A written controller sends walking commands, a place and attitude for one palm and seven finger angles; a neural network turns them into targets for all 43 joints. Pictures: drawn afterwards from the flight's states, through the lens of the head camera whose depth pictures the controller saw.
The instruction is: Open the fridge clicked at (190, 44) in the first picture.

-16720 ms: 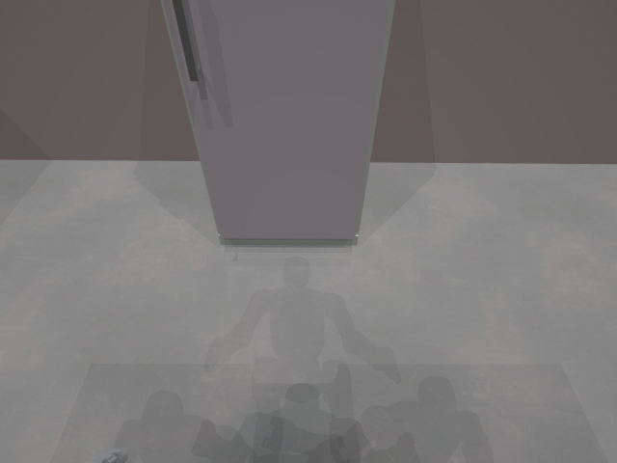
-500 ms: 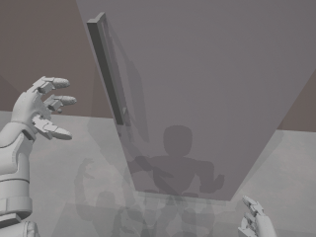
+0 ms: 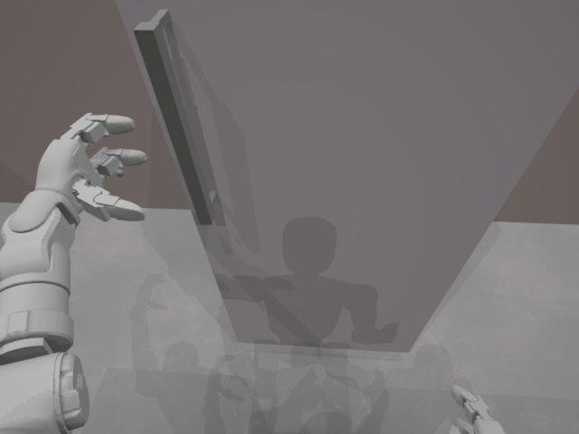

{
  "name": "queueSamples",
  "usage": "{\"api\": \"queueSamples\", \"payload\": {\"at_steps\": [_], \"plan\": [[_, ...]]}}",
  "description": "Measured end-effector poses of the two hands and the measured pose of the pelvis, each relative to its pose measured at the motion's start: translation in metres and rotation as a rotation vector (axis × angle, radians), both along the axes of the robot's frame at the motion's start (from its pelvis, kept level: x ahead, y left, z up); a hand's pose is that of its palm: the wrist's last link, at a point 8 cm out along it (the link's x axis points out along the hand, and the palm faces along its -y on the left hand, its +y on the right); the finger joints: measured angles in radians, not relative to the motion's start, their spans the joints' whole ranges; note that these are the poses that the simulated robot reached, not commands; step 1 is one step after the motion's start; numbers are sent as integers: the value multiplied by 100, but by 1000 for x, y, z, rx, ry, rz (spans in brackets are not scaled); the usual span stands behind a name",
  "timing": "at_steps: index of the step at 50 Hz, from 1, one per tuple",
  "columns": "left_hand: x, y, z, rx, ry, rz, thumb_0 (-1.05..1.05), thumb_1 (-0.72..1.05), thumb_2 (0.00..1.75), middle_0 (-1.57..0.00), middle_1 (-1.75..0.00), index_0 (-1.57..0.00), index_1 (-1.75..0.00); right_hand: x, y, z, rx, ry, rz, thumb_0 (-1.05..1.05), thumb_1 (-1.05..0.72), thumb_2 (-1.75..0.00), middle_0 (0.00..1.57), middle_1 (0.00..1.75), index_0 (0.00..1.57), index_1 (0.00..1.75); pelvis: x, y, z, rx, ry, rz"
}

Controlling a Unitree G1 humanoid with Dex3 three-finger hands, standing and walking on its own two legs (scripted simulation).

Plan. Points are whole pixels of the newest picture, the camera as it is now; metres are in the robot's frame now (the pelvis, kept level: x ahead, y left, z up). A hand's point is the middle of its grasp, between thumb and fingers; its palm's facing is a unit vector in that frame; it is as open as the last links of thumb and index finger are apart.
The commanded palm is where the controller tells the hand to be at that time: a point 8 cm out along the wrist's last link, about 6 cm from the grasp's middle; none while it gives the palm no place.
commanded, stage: move the hooked fingers beside the handle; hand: left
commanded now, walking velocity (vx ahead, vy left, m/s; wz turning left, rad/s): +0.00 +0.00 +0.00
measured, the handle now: (188, 136) +0.47 +0.16 +0.18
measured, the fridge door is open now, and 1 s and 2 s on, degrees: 0 0 0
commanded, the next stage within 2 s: none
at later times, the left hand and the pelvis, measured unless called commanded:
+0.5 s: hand (132, 167) +0.41 +0.23 +0.17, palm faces +0.01 -1.00 -0.03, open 13.9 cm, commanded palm +0.39 +0.28 +0.18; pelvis +0.01 +0.01 +0.00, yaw -1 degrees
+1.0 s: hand (131, 167) +0.41 +0.23 +0.17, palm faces +0.03 -1.00 -0.04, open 14.0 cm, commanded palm +0.39 +0.27 +0.18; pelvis +0.00 +0.00 +0.00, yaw +0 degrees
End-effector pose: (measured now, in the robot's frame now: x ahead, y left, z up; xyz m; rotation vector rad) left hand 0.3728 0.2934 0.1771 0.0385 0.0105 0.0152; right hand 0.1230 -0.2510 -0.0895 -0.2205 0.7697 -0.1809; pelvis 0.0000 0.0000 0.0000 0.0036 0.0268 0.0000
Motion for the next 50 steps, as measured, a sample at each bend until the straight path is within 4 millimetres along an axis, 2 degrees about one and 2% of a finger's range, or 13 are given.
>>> {"api": "queueSamples", "payload": {"at_steps": [9, 14, 22, 27, 33, 39, 44, 50], "plan": [[31, -9, -3, -11, 19, -23, -1, -50, 30, -30, -120, -30, -120, -20, -6, -5, -15, 68, -35, 1, -90, -90, 21, 29, 21, 30, 1, 3, -1, -1, 31, -5], [41, -16, 1, -16, -18, -34, -1, -50, 30, -30, -120, -31, -120, -29, -6, -8, -9, 99, -53, 1, -90, -90, 21, 29, 21, 30, 6, 5, 0, 0, 42, -16], [27, -7, -9, -2, -1, -13, -1, -50, 30, -30, -120, -31, -120, -25, -2, -9, 14, 101, -54, 1, -90, -90, 20, 29, 21, 30, 12, 7, 0, -1, 37, -25], [18, -6, -6, -9, -26, -9, -1, -50, 30, -30, -120, -30, -120, -9, 3, -6, 10, 76, -22, 1, -90, -90, 20, 29, 21, 30, 12, 6, 1, -3, 26, -12], [16, -12, 4, -13, -39, -25, -1, -50, 30, -30, -120, -30, -120, 15, 10, 1, 16, 6, 9, 1, -90, -90, 21, 29, 21, 30, 12, 6, 1, -4, 17, -4], [14, -21, -1, -18, -7, -35, -1, -50, 30, -30, -120, -30, -120, 30, 14, 6, 35, -42, 24, 1, -90, -90, 21, 29, 21, 30, 10, 6, 1, -1, 13, -5], [10, -17, -7, -22, -3, -2, -1, -50, 30, -30, -120, -31, -120, 29, 15, 6, 35, -41, 27, 1, -90, -90, 21, 29, 21, 30, 8, 4, 1, 1, 8, -7], [13, -10, -4, 2, 0, 17, -1, -50, 30, -30, -120, -30, -120, 15, 10, 2, 15, 6, 22, 1, -90, -90, 21, 29, 21, 30, 4, 1, 1, -1, 5, 4]]}}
